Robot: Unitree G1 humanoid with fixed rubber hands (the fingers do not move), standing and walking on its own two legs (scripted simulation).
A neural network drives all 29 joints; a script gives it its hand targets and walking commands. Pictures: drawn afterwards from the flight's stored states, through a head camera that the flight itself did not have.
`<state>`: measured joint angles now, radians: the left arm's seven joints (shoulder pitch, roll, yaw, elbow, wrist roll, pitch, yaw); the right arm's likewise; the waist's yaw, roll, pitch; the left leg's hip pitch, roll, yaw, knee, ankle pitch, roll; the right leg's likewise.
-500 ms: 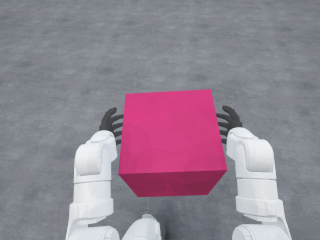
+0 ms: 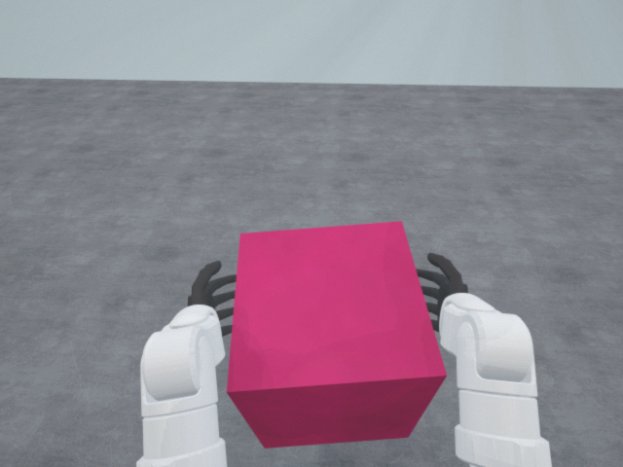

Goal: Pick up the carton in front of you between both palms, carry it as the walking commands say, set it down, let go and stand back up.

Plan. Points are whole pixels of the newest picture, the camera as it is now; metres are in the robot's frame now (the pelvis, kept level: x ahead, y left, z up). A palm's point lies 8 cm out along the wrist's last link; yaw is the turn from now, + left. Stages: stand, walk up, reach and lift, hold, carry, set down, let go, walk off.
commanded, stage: carry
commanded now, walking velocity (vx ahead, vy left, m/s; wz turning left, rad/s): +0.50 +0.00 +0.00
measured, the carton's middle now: (329, 341) +0.29 +0.00 +0.02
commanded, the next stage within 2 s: none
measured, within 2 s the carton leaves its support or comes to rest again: neither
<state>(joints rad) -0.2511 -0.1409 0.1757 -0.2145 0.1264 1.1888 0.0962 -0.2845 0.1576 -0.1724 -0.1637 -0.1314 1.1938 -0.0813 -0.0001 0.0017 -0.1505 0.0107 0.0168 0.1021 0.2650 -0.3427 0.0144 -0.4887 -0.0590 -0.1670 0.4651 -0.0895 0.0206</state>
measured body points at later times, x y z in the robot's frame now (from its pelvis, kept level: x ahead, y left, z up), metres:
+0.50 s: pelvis +0.30 +0.00 -0.01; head +0.27 +0.00 +0.44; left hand +0.57 +0.16 +0.08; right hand +0.57 -0.14 +0.08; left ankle +0.44 +0.12 -0.73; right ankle +0.14 -0.11 -0.74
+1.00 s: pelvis +0.59 +0.00 -0.01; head +0.57 -0.01 +0.44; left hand +0.87 +0.16 +0.08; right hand +0.87 -0.14 +0.07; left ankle +0.46 +0.11 -0.73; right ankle +0.70 -0.08 -0.74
